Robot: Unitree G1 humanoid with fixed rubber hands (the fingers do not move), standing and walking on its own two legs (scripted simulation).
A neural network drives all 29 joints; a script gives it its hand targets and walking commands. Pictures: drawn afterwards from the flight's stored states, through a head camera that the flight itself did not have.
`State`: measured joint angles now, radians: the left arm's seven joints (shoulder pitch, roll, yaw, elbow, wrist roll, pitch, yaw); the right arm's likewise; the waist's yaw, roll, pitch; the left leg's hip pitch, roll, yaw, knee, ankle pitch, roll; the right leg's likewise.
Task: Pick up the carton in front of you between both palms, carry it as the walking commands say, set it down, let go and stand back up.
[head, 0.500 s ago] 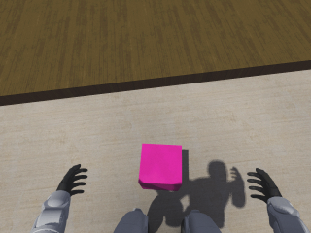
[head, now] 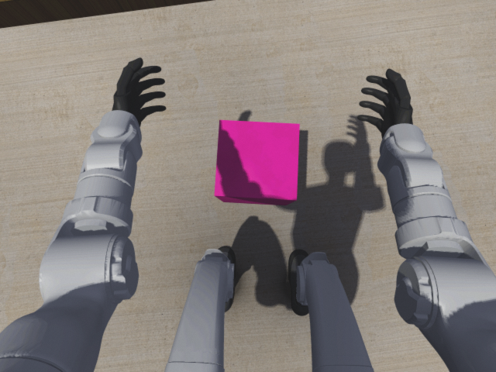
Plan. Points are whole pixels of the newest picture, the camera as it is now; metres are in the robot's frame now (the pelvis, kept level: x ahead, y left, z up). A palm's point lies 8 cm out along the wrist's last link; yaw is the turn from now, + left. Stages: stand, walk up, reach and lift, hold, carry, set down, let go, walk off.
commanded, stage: reach and lift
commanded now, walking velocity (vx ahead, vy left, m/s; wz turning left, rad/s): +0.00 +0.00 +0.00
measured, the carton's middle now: (256, 168) +0.47 +0.02 -0.52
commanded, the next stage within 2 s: none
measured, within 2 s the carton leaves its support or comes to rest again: leaves its support in 1.76 s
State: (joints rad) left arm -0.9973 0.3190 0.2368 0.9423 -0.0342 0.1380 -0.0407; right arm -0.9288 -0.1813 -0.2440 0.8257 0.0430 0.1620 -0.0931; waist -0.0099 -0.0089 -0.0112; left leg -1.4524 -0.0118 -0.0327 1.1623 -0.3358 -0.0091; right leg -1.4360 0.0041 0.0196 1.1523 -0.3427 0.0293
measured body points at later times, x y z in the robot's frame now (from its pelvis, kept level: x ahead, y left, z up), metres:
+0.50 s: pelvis +0.00 +0.00 -0.14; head +0.33 +0.01 +0.16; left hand +0.49 +0.22 -0.31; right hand +0.48 -0.18 -0.30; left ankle +0.09 +0.12 -0.61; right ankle +0.09 -0.13 -0.61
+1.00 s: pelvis -0.04 +0.00 -0.27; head +0.33 +0.01 -0.02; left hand +0.50 +0.20 -0.47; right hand +0.49 -0.18 -0.46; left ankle +0.09 +0.12 -0.61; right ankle +0.08 -0.13 -0.61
